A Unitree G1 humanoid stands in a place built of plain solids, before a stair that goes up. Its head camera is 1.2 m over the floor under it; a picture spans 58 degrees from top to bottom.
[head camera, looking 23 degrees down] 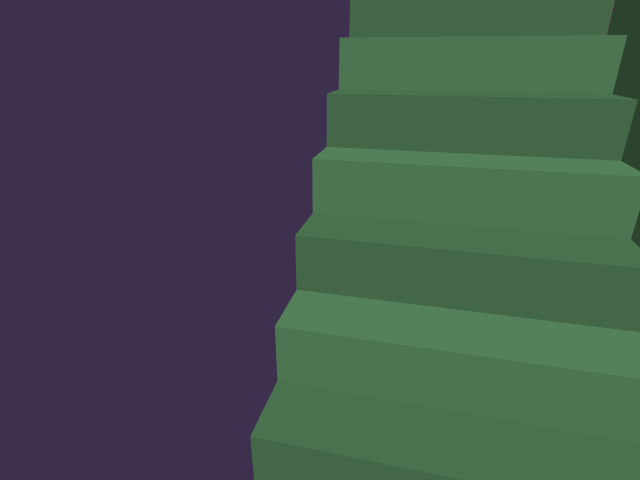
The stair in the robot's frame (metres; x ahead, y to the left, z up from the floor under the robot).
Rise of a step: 0.21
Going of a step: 0.24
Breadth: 1.15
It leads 14 degrees to the right of straight ahead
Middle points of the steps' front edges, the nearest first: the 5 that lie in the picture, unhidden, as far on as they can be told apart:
1.01 -0.37 0.43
1.24 -0.43 0.64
1.47 -0.48 0.85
1.70 -0.54 1.06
1.93 -0.59 1.28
